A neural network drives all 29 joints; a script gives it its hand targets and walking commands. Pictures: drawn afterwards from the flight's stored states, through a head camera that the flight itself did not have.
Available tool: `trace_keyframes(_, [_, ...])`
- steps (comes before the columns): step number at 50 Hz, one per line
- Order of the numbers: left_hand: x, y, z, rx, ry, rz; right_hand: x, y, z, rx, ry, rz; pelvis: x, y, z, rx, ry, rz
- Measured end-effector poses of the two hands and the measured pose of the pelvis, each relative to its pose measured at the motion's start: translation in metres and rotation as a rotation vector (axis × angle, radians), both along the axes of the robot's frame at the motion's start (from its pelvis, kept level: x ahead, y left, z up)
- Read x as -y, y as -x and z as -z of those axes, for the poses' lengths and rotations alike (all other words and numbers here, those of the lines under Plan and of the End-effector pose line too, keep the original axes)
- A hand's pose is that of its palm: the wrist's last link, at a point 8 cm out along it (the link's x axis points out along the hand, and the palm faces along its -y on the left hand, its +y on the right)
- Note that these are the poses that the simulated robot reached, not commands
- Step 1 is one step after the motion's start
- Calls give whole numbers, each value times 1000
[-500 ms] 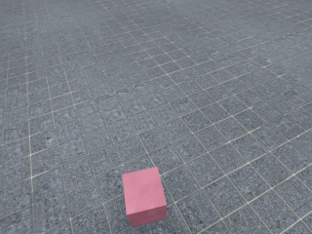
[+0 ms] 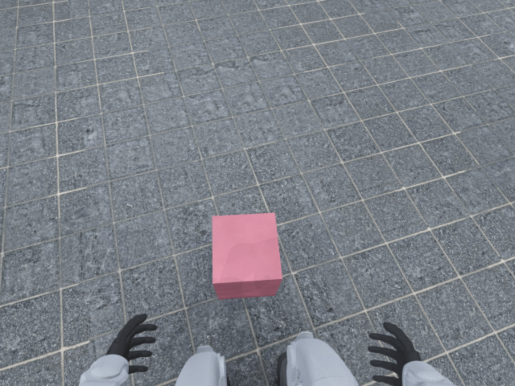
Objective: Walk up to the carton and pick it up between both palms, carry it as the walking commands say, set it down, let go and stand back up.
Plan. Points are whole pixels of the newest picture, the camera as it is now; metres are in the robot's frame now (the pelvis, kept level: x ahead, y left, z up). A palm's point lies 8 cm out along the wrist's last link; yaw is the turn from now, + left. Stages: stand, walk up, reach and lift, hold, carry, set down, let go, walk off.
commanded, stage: reach and lift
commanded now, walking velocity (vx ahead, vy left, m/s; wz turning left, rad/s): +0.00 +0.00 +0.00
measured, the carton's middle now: (245, 258) +0.48 +0.00 -0.59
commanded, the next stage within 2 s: none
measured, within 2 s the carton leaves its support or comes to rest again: neither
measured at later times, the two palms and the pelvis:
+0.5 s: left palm (132, 293) +0.29 +0.22 -0.13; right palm (376, 299) +0.25 -0.21 -0.13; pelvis -0.06 +0.01 -0.03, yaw -2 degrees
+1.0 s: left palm (142, 233) +0.41 +0.21 -0.15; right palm (344, 230) +0.39 -0.19 -0.15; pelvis -0.05 +0.00 -0.05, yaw +0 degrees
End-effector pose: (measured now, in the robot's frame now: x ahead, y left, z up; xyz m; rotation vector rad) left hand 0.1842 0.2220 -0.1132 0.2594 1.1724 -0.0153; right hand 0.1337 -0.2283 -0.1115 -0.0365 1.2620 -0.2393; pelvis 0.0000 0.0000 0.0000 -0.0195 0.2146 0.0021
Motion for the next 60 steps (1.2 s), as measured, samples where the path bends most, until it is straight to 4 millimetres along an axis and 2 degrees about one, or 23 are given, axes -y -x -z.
trace_keyframes(7, [-3,-40,1,110,-3,-10,1,-18,9,89,9,-9,-7,15,17,-17,-10,23])
trace_keyframes(14, [-7,-59,3,117,-5,-43,-5,-45,12,145,0,-25,-13,32,22,-20,-13,36])
trace_keyframes(19, [-5,-76,10,123,4,-49,-9,-73,16,178,7,-34,-14,45,27,-47,-14,36])
trace_keyframes(27, [9,-120,22,173,31,-54,-16,-126,23,232,17,-60,-13,58,36,-123,-15,28])
trace_keyframes(33, [15,-148,30,221,41,-69,-23,-157,30,272,17,-72,-10,57,40,-196,-15,24])
trace_keyframes(41, [12,-184,36,299,60,-107,-28,-197,40,344,23,-88,-6,51,45,-294,-15,16])
trace_keyframes(50, [7,-228,38,391,82,-153,-35,-256,42,444,32,-108,0,47,51,-376,-10,3])
trace_keyframes(60, [4,-268,47,488,101,-201,-53,-316,51,547,25,-131,6,45,58,-478,-12,-5])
